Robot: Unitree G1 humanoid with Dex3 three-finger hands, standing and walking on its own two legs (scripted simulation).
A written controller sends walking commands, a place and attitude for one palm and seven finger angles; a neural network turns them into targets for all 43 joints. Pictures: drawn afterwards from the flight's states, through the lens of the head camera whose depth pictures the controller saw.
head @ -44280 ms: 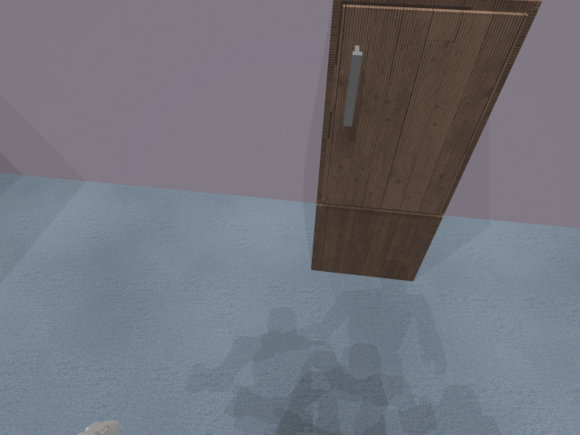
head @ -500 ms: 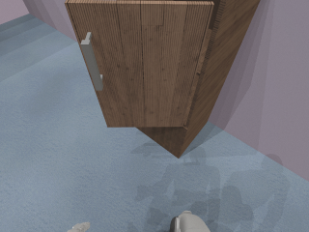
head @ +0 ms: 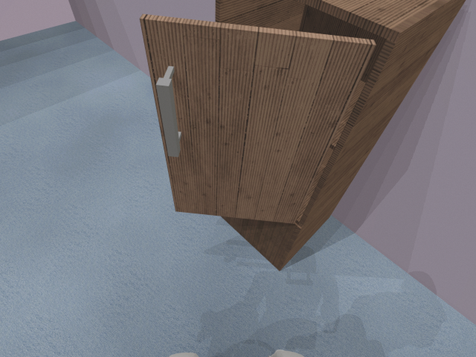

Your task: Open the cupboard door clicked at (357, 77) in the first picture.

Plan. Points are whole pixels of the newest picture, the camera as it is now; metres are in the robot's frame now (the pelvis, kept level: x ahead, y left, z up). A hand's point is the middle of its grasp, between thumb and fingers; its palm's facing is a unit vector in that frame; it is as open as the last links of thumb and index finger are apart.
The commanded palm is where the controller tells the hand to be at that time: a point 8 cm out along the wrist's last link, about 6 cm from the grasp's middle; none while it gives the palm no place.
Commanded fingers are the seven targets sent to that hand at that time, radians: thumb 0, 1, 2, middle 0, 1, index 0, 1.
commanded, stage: come to a stop and stand still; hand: left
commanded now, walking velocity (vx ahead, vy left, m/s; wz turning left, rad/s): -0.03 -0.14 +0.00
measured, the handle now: (172, 114) +0.52 +0.18 +0.09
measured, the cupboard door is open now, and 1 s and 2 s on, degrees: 40 40 40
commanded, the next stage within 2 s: look again from close up in 0.82 s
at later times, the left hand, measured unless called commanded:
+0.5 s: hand out of the picture -0.06 +0.11 -0.17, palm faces +0.03 -0.98 -0.17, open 7.4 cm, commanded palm none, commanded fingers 0.00 0.90 0.90 -0.20 -0.30 -0.20 -0.30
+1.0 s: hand out of the picture -0.08 +0.12 -0.17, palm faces +0.02 -0.98 -0.17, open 7.4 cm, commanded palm none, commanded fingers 0.00 0.90 0.90 -0.20 -0.30 -0.20 -0.30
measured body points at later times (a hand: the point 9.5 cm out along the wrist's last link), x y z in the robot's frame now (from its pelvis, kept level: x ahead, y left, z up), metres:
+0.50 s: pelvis -0.06 -0.05 +0.01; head -0.06 -0.06 +0.45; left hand -0.06 +0.16 -0.15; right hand -0.07 -0.29 -0.16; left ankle +0.00 +0.09 -0.73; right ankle -0.11 -0.15 -0.73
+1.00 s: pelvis -0.06 -0.04 +0.01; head -0.04 -0.04 +0.45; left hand -0.08 +0.17 -0.15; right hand -0.07 -0.26 -0.16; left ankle +0.00 +0.09 -0.73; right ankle -0.11 -0.15 -0.73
